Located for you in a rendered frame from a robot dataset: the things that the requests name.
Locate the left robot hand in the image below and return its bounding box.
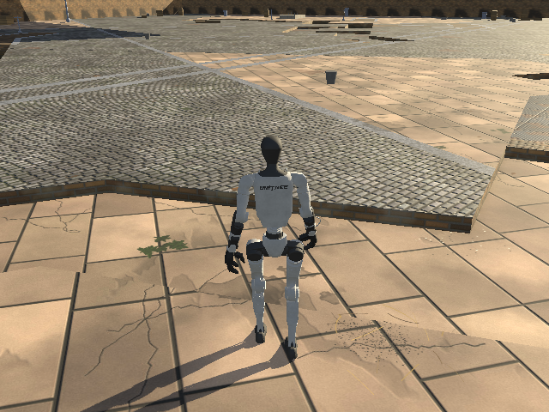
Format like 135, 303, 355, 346
225, 250, 245, 274

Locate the robot left upper arm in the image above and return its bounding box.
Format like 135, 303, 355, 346
235, 173, 255, 223

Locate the robot right forearm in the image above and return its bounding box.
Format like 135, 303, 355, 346
303, 206, 317, 236

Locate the robot left thigh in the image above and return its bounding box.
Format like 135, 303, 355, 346
246, 239, 266, 294

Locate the right robot hand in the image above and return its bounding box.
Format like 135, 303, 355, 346
298, 233, 317, 250

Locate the robot left forearm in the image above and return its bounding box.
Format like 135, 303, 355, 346
226, 210, 244, 252

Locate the robot right upper arm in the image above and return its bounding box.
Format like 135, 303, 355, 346
290, 172, 313, 218

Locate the left robot foot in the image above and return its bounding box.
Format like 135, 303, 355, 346
255, 323, 267, 343

